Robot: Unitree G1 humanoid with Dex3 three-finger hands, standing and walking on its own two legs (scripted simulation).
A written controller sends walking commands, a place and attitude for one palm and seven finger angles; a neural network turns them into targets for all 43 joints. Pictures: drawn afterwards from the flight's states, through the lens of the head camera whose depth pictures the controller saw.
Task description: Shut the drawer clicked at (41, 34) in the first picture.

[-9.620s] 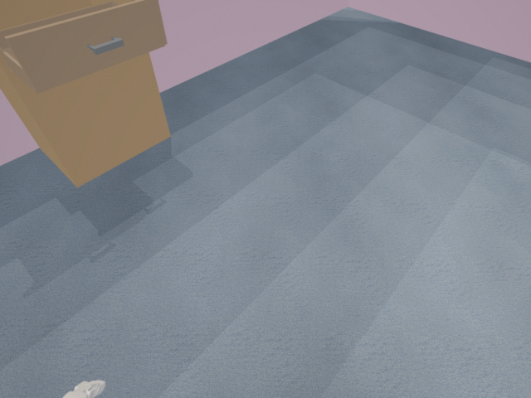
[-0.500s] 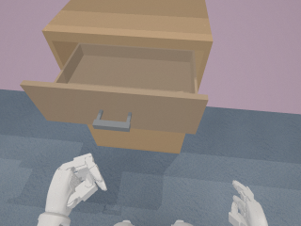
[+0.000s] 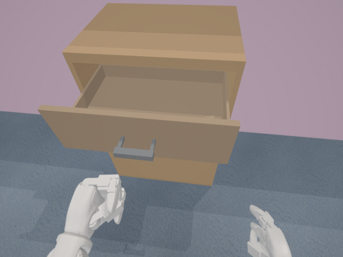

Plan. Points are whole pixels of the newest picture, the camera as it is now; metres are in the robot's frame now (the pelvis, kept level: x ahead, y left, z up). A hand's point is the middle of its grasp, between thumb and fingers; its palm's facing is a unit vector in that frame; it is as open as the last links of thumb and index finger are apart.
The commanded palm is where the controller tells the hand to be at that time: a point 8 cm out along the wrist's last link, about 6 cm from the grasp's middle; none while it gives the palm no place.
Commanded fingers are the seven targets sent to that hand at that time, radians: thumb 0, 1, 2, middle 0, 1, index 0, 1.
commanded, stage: raise the hand and make a fist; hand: left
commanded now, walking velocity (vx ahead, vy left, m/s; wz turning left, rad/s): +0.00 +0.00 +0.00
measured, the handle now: (135, 147) +0.40 +0.13 +0.00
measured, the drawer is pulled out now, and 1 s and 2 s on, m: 0.23 0.23 0.23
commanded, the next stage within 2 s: bring the fist close to the handle in 0.32 s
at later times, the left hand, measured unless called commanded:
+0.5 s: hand (115, 205) +0.21 +0.12 +0.09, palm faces -0.08 -1.00 -0.04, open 3.3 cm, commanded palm +0.19 +0.18 +0.09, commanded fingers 0.00 0.90 0.90 -1.40 -1.60 -1.40 -1.60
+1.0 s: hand (129, 194) +0.25 +0.11 +0.04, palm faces -0.12 -0.99 -0.02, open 3.3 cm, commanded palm +0.24 +0.17 +0.04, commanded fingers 0.00 0.90 0.90 -1.40 -1.60 -1.40 -1.60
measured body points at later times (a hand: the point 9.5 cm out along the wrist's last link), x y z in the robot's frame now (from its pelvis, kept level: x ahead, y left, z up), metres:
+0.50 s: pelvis +0.00 -0.01 +0.00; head +0.02 -0.02 +0.45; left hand +0.20 +0.17 +0.10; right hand +0.18 -0.24 -0.06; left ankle -0.02 +0.11 -0.69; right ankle -0.01 -0.09 -0.69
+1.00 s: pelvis -0.01 +0.00 -0.02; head +0.05 -0.01 +0.43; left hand +0.25 +0.17 +0.04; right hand +0.15 -0.24 -0.10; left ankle -0.02 +0.11 -0.69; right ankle -0.01 -0.09 -0.69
